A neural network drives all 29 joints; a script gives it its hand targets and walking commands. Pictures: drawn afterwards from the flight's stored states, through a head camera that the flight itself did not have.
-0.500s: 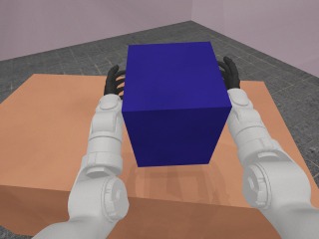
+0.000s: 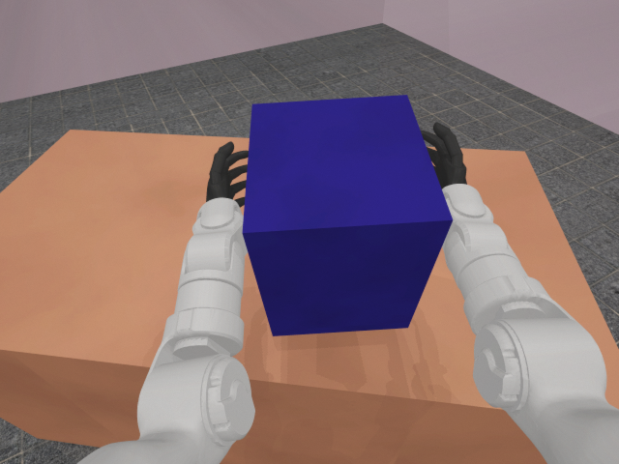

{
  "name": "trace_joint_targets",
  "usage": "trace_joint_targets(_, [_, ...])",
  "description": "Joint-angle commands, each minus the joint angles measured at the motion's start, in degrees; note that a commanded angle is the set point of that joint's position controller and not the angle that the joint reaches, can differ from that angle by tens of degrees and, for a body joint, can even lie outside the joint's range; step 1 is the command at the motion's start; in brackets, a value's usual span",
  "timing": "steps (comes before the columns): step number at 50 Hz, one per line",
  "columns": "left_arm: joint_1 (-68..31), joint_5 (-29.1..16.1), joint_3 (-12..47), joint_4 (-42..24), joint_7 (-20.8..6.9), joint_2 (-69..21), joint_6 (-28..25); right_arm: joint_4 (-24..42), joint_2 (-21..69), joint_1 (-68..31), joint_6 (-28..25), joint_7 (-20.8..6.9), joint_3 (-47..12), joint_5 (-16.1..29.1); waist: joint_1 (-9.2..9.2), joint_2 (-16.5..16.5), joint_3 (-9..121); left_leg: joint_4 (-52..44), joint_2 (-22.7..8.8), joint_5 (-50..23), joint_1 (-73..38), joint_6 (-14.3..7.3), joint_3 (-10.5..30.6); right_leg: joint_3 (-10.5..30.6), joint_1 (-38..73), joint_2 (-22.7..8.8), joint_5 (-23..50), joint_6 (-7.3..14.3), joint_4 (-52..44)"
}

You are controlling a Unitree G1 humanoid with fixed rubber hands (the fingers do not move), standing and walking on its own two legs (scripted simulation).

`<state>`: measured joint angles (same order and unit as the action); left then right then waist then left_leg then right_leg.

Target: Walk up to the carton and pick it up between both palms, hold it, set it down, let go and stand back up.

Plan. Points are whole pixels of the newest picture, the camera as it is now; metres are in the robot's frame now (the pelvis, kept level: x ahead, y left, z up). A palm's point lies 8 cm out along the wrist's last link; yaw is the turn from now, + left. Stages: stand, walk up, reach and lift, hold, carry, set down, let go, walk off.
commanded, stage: set down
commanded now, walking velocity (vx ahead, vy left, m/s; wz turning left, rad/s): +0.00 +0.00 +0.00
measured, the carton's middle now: (335, 223) +0.41 +0.02 +0.11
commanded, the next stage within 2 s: none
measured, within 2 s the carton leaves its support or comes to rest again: neither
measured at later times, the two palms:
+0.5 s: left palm (232, 216) +0.40 +0.17 +0.13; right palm (440, 191) +0.46 -0.12 +0.14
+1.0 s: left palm (229, 224) +0.41 +0.17 +0.11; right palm (429, 193) +0.47 -0.11 +0.12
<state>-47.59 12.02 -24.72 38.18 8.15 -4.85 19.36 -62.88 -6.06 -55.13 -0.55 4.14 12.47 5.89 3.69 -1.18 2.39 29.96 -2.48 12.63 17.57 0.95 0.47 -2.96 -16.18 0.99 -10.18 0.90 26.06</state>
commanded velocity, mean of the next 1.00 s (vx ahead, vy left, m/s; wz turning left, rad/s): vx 0.00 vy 0.00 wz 0.00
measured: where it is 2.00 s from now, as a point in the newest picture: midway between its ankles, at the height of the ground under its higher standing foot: outside the picture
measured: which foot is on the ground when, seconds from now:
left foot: down 0.00-1.00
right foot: down 0.00-1.00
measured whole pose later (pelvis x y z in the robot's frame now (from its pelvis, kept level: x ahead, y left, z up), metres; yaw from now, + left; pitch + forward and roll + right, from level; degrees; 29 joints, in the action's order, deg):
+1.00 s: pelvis +0.03 -0.02 +0.00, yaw -1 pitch +3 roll -1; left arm -42.8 12.0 -24.7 38.2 9.6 -7.2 13.2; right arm -67.1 -6.3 -54.1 -5.4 -0.1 15.9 -2.6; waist 8.1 -1.2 0.9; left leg 29.3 -4.1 14.4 17.6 2.3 0.5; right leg -3.0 -16.5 2.6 -12.1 2.2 25.8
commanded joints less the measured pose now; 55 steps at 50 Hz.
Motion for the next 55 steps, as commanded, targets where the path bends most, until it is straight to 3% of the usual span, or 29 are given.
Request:
trace_joint_targets(1, [-42.8, -0.7, 19.6, -8.2, -2.5, -29.9, -5.9, 6.4, 27.4, -39.9, -2.4, -12.6, -8.1, -7.2, 4.44, -0.7, 31.2, -11.1, 1.0, -15.9, -19.1, 3.6, -2.6, -3.9, 4.0, 3.7, -1.9, 1.3, -10.9])
trace_joint_targets(11, [-39.3, 0.7, 17.5, -8.7, -2.2, -28.9, -7.2, 6.0, 27.0, -38.2, -3.5, -12.6, -7.8, -8.2, 6.38, -0.9, 31.8, -9.9, 1.0, -21.7, -18.4, 3.7, -3.3, -3.6, 4.6, 3.6, 2.0, 0.9, -10.1])
trace_joint_targets(12, [-38.4, 1.4, 16.0, -7.8, -2.3, -28.0, -7.2, 5.5, 27.5, -37.9, -3.4, -12.6, -8.2, -8.6, 7.35, 0.0, 30.3, -10.1, 1.1, -20.9, -16.8, 3.0, -3.6, -3.3, 5.1, 3.4, 2.1, 0.6, -10.1])
trace_joint_targets(13, [-37.7, 1.3, 16.2, -8.3, -2.4, -27.9, -7.4, 5.5, 27.6, -36.7, -3.5, -12.4, -8.1, -8.8, 6.67, 0.4, 31.0, -10.0, 1.2, -21.8, -16.7, 2.8, -3.5, -3.3, 6.0, 3.3, 4.2, 0.3, -9.9])
trace_joint_targets(19, [-38.0, 1.4, 16.7, -10.6, -2.3, -28.4, -8.9, 4.8, 27.9, -35.3, -4.6, -12.6, -7.1, -9.8, 6.74, -0.4, 32.9, -8.8, 1.2, -25.1, -16.4, 3.0, -3.8, -3.0, 6.0, 3.1, 6.6, 0.2, -9.0])
trace_joint_targets(22, [-36.8, 1.7, 16.1, -9.7, -2.3, -28.3, -9.7, 6.4, 28.5, -36.2, -5.4, -12.4, -7.6, -10.1, 7.76, 0.3, 34.6, -8.5, 1.2, -26.4, -15.0, 2.7, -4.0, -2.8, 7.3, 2.9, 8.7, 0.1, -8.6])
trace_joint_targets(25, [-36.2, 2.4, 14.7, -8.3, -2.6, -27.2, -9.8, 6.2, 28.5, -36.2, -5.5, -12.4, -6.9, -11.1, 8.14, 1.4, 33.0, -9.4, 1.5, -22.6, -11.7, 1.9, -4.5, -2.3, 8.4, 2.5, 7.9, -0.5, -8.1])
trace_joint_targets(29, [-37.3, 2.7, 15.1, -9.3, -2.1, -27.8, -10.3, 3.6, 27.4, -34.9, -5.4, -13.0, -3.9, -12.4, 7.19, -0.4, 32.6, -9.7, 1.1, -22.5, -12.8, 2.5, -4.5, -2.8, 5.1, 2.7, 4.9, 0.2, -8.6])
trace_joint_targets(37, [-35.8, 4.5, 11.5, -6.7, -1.7, -26.6, -10.8, 2.1, 26.7, -35.2, -5.9, -13.6, -1.3, -14.3, 8.8, 0.5, 30.6, -10.1, 1.1, -21.0, -10.1, 1.9, -5.4, -2.6, 4.6, 2.4, 3.1, 0.1, -8.7])
trace_joint_targets(44, [-33.6, 5.3, 10.7, -6.2, -1.4, -26.9, -11.4, 1.1, 25.5, -34.1, -6.4, -13.9, 0.8, -16.2, 8.64, 1.2, 31.2, -9.6, 1.0, -23.5, -10.0, 1.9, -5.7, -2.6, 3.8, 2.6, 3.7, 0.4, -9.0])
trace_joint_targets(46, [-34.1, 5.2, 11.4, -7.4, -1.3, -27.6, -11.5, 0.0, 25.7, -33.6, -6.6, -14.1, 2.0, -16.5, 8.12, -0.4, 31.3, -9.0, 1.1, -24.4, -9.8, 2.4, -5.7, -2.7, 2.9, 2.5, 3.6, 0.6, -8.8])
trace_joint_targets(49, [-33.4, 5.6, 11.2, -7.5, -1.0, -27.6, -11.6, -0.1, 25.3, -33.4, -6.7, -14.3, 2.4, -17.1, 8.16, 0.1, 32.7, -9.0, 1.0, -25.4, -9.6, 2.3, -5.9, -2.8, 2.9, 2.5, 4.7, 0.6, -8.7])
trace_joint_targets(51, [-33.1, 5.6, 11.1, -7.8, -0.8, -27.8, -12.3, 1.5, 26.1, -34.7, -7.4, -14.4, 1.3, -16.9, 9.24, 0.4, 34.0, -8.3, 1.1, -27.9, -9.2, 2.3, -6.0, -2.5, 3.5, 2.4, 7.1, 0.5, -8.4])
trace_joint_targets(55, [-31.7, 5.8, 10.8, -7.3, -0.7, -27.6, -12.2, 0.1, 24.8, -33.5, -7.3, -14.6, 2.1, -17.2, 8.97, 0.1, 32.7, -8.0, 0.9, -28.8, -9.0, 2.3, -6.1, -2.5, 2.2, 2.6, 6.4, 0.7, -8.5])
